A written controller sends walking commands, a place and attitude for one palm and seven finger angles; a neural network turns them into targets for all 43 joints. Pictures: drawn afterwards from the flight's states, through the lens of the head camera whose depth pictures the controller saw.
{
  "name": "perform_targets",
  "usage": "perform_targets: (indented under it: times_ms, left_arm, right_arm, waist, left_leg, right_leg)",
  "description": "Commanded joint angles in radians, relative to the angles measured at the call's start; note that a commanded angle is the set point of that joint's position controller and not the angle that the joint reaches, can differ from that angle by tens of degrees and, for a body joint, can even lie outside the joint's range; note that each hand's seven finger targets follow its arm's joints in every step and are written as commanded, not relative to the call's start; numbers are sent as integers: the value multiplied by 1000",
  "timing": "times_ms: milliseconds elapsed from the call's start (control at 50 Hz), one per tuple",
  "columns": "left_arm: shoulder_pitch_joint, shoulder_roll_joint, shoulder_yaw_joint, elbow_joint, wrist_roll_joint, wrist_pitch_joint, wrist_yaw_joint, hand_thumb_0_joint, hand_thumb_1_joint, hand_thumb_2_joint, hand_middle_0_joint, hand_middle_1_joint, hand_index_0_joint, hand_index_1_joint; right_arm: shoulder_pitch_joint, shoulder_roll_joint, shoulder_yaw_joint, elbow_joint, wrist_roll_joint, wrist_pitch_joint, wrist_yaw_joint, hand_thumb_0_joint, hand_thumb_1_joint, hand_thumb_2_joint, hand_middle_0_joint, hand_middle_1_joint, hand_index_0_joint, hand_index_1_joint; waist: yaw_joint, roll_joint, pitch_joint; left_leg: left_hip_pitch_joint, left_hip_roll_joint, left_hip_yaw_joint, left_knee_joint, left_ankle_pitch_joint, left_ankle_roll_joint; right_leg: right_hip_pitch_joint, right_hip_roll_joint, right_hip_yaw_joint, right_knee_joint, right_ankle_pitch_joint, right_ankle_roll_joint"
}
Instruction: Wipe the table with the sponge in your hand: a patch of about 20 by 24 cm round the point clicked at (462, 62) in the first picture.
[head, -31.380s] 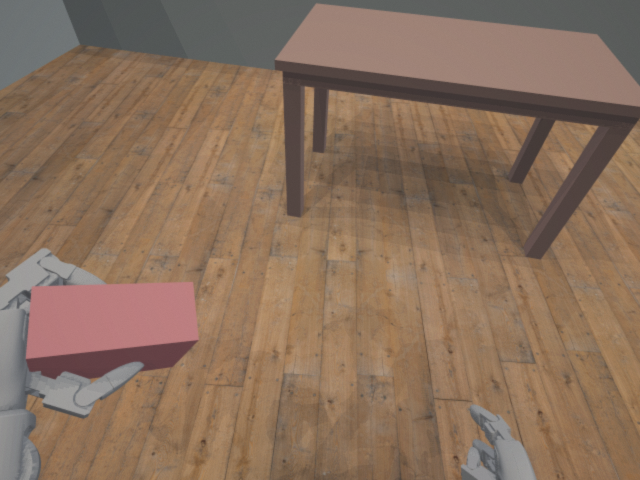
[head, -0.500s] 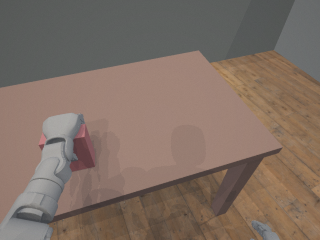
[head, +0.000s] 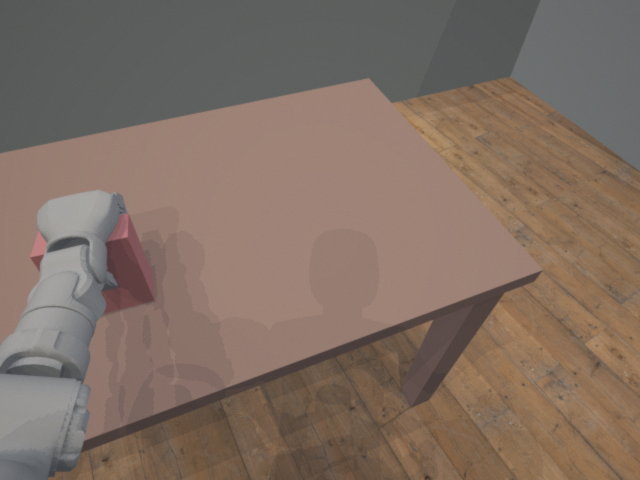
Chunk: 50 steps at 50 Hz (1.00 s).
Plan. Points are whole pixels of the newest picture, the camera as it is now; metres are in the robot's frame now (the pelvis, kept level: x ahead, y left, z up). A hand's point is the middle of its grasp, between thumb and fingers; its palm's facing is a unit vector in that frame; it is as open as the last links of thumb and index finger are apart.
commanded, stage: wipe forward along the first lane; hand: left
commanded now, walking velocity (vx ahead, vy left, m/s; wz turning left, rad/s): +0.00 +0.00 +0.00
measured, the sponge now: (105, 278) +0.38 +0.33 +0.00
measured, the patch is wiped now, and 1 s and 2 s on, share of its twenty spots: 0.40 0.45 0.75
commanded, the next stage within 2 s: slide across to the middle lane in 0.36 s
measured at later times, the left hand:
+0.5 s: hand (93, 224) +0.44 +0.35 +0.06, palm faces -0.12 +0.01 -0.99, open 10.0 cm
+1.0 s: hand (137, 205) +0.48 +0.29 +0.06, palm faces -0.10 -0.01 -0.99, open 10.1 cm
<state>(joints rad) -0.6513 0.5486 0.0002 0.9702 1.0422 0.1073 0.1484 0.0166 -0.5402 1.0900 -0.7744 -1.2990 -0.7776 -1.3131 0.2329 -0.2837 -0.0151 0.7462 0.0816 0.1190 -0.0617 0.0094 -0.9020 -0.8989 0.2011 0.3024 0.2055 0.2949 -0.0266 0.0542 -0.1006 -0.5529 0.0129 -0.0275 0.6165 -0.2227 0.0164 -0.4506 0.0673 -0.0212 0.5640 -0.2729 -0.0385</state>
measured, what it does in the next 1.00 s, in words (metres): stands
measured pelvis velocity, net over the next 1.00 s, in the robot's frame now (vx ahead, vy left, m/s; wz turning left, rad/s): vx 0.02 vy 0.02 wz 0.00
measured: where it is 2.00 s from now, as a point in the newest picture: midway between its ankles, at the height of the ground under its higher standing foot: outside the picture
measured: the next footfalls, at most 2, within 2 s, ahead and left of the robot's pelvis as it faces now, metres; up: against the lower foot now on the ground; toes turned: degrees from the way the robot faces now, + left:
none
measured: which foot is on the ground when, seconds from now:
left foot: down 0.00-1.00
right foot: down 0.00-1.00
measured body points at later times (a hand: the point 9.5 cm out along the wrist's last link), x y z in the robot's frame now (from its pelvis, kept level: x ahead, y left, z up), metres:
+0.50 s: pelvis +0.01 +0.03 -0.01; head +0.06 +0.03 +0.44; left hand +0.44 +0.34 +0.11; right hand +0.08 -0.24 -0.13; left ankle +0.05 +0.11 -0.73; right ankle +0.00 -0.10 -0.73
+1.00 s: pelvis +0.02 +0.02 +0.00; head +0.08 +0.03 +0.45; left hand +0.48 +0.29 +0.11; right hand +0.09 -0.24 -0.13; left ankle +0.05 +0.11 -0.73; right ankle +0.00 -0.10 -0.73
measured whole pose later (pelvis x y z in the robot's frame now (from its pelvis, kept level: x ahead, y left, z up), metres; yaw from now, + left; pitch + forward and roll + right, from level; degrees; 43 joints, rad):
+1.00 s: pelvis +0.02 +0.02 +0.00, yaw +0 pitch +13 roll -3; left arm -0.86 0.47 -0.11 1.10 1.03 0.21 0.19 0.00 -0.52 1.09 -0.74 -1.35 -0.74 -1.36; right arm 0.25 -0.25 -0.03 0.78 0.06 0.10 -0.02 0.01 -0.90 -0.90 0.20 0.30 0.21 0.30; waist -0.06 0.04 -0.12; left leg -0.59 -0.01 -0.01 0.63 -0.25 0.04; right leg -0.48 0.04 -0.01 0.55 -0.29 -0.01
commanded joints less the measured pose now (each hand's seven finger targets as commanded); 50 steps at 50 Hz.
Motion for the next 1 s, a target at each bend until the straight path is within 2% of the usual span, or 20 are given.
perform_targets:
  times_ms: [0, 60, 100, 140, 200, 260, 300, 380, 440, 500, 580, 600, 640, 700, 720, 820, 880, 900, 940, 980]
  left_arm:
    - [-365, 354, 89, -71, 43, 18, 59, 0, 100, 1300, -1200, -1600, -1200, -1600]
    - [-398, 296, 20, -61, 48, 24, 53, 0, 100, 1300, -1200, -1600, -1200, -1600]
    - [-418, 326, 48, -46, 59, 22, 50, 0, 100, 1300, -1200, -1600, -1200, -1600]
    - [-411, 289, 14, -44, 55, 25, 47, 0, 100, 1300, -1200, -1600, -1200, -1600]
    - [-436, 318, 51, -36, 51, 12, 45, 0, 100, 1300, -1200, -1600, -1200, -1600]
    - [-435, 265, 11, -47, 53, 3, 54, 0, 100, 1300, -1200, -1600, -1200, -1600]
    - [-449, 279, 33, -36, 55, -2, 61, 0, 100, 1300, -1200, -1600, -1200, -1600]
    - [-510, 274, 6, 14, 70, 14, 83, 0, 100, 1300, -1200, -1600, -1200, -1600]
    - [-541, 285, 10, 40, 72, 24, 90, 0, 100, 1300, -1200, -1600, -1200, -1600]
    - [-595, 194, -39, -27, 57, 24, 87, 0, 100, 1300, -1200, -1600, -1200, -1600]
    - [-603, 143, -70, -33, 14, 42, 81, 0, 100, 1300, -1200, -1600, -1200, -1600]
    - [-620, 163, -36, -38, -5, 40, 81, 0, 100, 1300, -1200, -1600, -1200, -1600]
    - [-666, 123, -81, -43, -21, 44, 82, 0, 100, 1300, -1200, -1600, -1200, -1600]
    - [-701, 134, -74, -38, -21, 59, 79, 0, 100, 1300, -1200, -1600, -1200, -1600]
    - [-738, 103, -117, -70, -11, 58, 76, 0, 100, 1300, -1200, -1600, -1200, -1600]
    - [-707, 69, -126, -50, -12, 75, 65, 0, 100, 1300, -1200, -1600, -1200, -1600]
    - [-703, 117, -85, -48, 14, 85, 79, 0, 100, 1300, -1200, -1600, -1200, -1600]
    - [-672, 140, -41, -45, 2, 86, 86, 0, 100, 1300, -1200, -1600, -1200, -1600]
    - [-632, 80, -82, -42, -10, 99, 90, 0, 100, 1300, -1200, -1600, -1200, -1600]
    - [-618, 99, -67, -44, 5, 113, 97, 0, 100, 1300, -1200, -1600, -1200, -1600]
  right_arm:
    - [-18, -157, -50, -99, -4, -32, -5, 0, -900, -900, 200, 300, 200, 300]
    - [-1, -155, -49, -105, -3, -33, 0, 0, -900, -900, 200, 300, 200, 300]
    - [5, -156, -52, -95, -4, -33, 3, 0, -900, -900, 200, 300, 200, 300]
    - [25, -154, -53, -102, -7, -30, 6, 0, -900, -900, 200, 300, 200, 300]
    - [33, -158, -56, -92, -10, -29, 6, 0, -900, -900, 200, 300, 200, 300]
    - [46, -154, -62, -94, -16, -28, 13, 0, -900, -900, 200, 300, 200, 300]
    - [48, -154, -61, -89, -16, -26, 14, 0, -900, -900, 200, 300, 200, 300]
    - [67, -160, -60, -78, -19, -23, 16, 0, -900, -900, 200, 300, 200, 300]
    - [81, -162, -60, -74, -22, -25, 17, 0, -900, -900, 200, 300, 200, 300]
    - [70, -144, -66, -73, -24, -35, 23, 0, -900, -900, 200, 300, 200, 300]
    - [70, -137, -66, -75, -21, -31, 27, 0, -900, -900, 200, 300, 200, 300]
    - [62, -139, -65, -68, -20, -35, 22, 0, -900, -900, 200, 300, 200, 300]
    - [62, -136, -64, -60, -16, -42, 21, 0, -900, -900, 200, 300, 200, 300]
    - [49, -138, -57, -47, -14, -52, 15, 0, -900, -900, 200, 300, 200, 300]
    - [59, -139, -60, -46, -17, -56, 16, 0, -900, -900, 200, 300, 200, 300]
    - [62, -133, -60, -39, -22, -58, 20, 0, -900, -900, 200, 300, 200, 300]
    - [60, -134, -60, -41, -26, -49, 25, 0, -900, -900, 200, 300, 200, 300]
    - [52, -135, -62, -37, -28, -46, 26, 0, -900, -900, 200, 300, 200, 300]
    - [48, -128, -61, -50, -30, -41, 33, 0, -900, -900, 200, 300, 200, 300]
    - [43, -129, -62, -51, -31, -32, 40, 0, -900, -900, 200, 300, 200, 300]
  waist:
    - [-12, -61, -229]
    - [-30, -22, -225]
    - [-23, 4, -237]
    - [-28, 3, -259]
    - [-29, -24, -286]
    - [-35, 0, -291]
    - [-33, 3, -278]
    - [-63, -29, -238]
    - [-63, -30, -259]
    - [-60, 58, -338]
    - [-68, 28, -357]
    - [-65, 20, -361]
    - [-85, 11, -336]
    - [-85, 20, -303]
    - [-96, 55, -326]
    - [-83, 61, -332]
    - [-73, 34, -360]
    - [-53, 46, -374]
    - [-52, 22, -383]
    - [-43, 15, -393]
  left_leg:
    - [122, -28, -3, -51, 10, 48]
    - [140, -25, -2, -45, 8, 46]
    - [158, -22, -11, -49, 36, 45]
    - [175, -22, -11, -40, 54, 45]
    - [187, -13, -22, -38, 91, 43]
    - [218, -10, -24, -27, 113, 39]
    - [216, -7, -35, -35, 115, 35]
    - [184, -6, -38, -33, 58, 34]
    - [186, -6, -44, -30, 52, 33]
    - [283, 5, -58, -31, 99, 21]
    - [303, 6, -53, -27, 107, 21]
    - [310, 11, -67, -39, 107, 17]
    - [309, 9, -65, -46, 65, 23]
    - [302, 10, -76, -70, 34, 21]
    - [339, 8, -77, -64, 52, 20]
    - [357, 6, -74, -61, 104, 13]
    - [346, 7, -61, -51, 154, 14]
    - [351, 7, -59, -48, 195, 8]
    - [345, 5, -43, -37, 241, 9]
    - [336, 4, -34, -34, 259, 13]
  right_leg:
    - [49, -34, 81, -119, 102, -11]
    - [15, -33, 65, -114, 88, -10]
    - [-1, -27, 58, -108, 98, -17]
    - [-2, -23, 46, -100, 110, -16]
    - [-10, -17, 40, -90, 139, -18]
    - [-43, -13, 27, -82, 137, -18]
    - [-67, -8, 23, -78, 122, -24]
    - [-119, -7, 13, -74, 74, -17]
    - [-127, -6, 9, -65, 65, -18]
    - [-147, -3, 8, -57, 83, -23]
    - [-118, -1, 3, -71, 91, -14]
    - [-117, -2, 2, -69, 92, -17]
    - [-123, -4, 1, -78, 73, -8]
    - [-126, -6, 3, -84, 62, -12]
    - [-134, -4, 0, -80, 71, -13]
    - [-113, -1, -7, -85, 95, -18]
    - [-80, -2, -5, -81, 132, -17]
    - [-65, -2, 0, -79, 157, -22]
    - [-34, -3, -7, -77, 204, -16]
    - [-8, -5, 2, -77, 238, -16]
